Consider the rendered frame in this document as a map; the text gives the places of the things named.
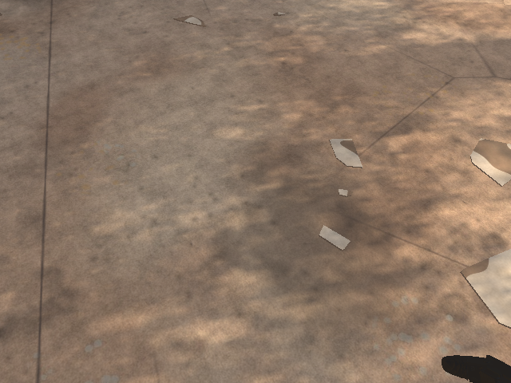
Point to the robot right hand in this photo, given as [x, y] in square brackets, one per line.
[477, 369]

